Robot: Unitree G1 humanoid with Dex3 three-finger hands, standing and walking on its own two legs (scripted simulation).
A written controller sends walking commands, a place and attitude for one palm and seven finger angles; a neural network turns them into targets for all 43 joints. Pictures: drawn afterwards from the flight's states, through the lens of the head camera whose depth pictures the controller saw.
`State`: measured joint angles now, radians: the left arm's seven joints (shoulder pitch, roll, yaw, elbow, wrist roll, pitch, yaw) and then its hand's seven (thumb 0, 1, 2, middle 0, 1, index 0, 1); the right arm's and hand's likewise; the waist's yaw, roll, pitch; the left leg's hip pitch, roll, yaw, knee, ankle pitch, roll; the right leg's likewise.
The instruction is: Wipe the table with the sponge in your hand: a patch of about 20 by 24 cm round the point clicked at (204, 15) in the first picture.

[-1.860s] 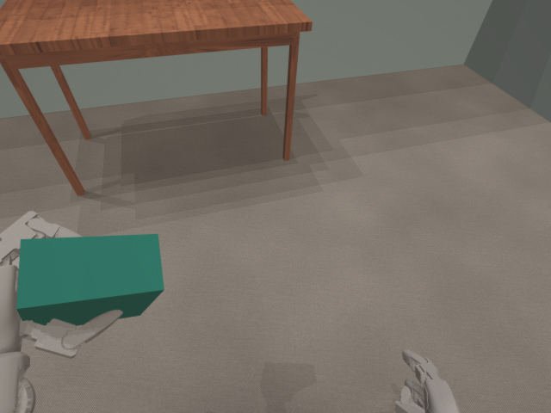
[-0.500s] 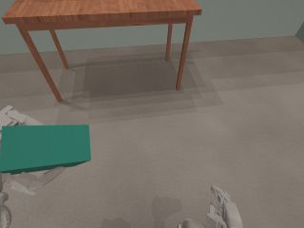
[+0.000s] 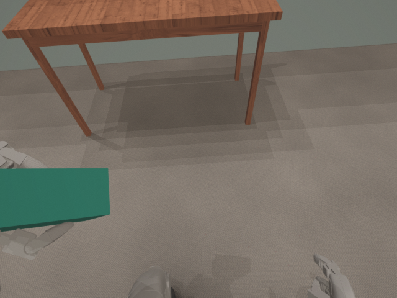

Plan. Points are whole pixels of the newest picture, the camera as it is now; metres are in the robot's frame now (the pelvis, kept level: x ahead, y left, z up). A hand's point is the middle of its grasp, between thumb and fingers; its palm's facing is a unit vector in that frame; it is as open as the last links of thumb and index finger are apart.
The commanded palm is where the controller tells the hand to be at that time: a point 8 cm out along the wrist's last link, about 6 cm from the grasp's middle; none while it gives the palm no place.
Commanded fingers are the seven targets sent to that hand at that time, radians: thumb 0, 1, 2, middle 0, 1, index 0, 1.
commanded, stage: walk to a spot facing it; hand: left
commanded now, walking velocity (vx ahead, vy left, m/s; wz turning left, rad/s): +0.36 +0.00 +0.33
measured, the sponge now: (65, 199) +0.23 +0.20 +0.16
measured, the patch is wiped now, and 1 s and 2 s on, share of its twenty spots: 0.00 0.00 0.00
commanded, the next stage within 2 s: none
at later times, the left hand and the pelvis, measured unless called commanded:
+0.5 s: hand (64, 129) +0.34 +0.23 +0.19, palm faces +0.50 -0.71 -0.50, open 10.3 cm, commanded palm +0.30 +0.26 +0.17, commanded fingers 0.00 0.10 1.30 -1.20 -1.60 -1.20 -1.60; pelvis +0.17 -0.03 -0.01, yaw +6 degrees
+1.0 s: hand (80, 87) +0.46 +0.25 +0.18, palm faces +0.62 -0.63 -0.47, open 10.3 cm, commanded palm +0.37 +0.27 +0.17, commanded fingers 0.00 0.10 1.30 -1.20 -1.60 -1.20 -1.60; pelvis +0.32 -0.05 -0.02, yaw +19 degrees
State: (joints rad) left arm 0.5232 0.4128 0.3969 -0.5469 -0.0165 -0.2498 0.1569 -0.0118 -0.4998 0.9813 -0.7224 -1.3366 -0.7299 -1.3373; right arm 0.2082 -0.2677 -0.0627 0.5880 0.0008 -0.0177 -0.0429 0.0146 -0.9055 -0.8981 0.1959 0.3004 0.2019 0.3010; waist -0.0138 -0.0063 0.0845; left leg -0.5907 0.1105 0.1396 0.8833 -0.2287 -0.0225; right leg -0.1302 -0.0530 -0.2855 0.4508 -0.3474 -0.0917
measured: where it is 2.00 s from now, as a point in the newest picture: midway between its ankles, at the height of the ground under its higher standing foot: (219, 230)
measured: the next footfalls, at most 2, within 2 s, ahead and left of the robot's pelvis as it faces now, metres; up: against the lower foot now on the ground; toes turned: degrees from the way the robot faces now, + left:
left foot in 0.20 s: +0.19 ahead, +0.12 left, +0.00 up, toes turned +13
right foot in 0.56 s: +0.28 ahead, -0.19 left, +0.00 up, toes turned -2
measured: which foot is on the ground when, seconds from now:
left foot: up 0.00-0.18, down 0.20-0.56, up 0.58-0.86, down 0.88-1.00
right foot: down 0.00-0.20, up 0.22-0.54, down 0.56-0.88, up 0.90-1.00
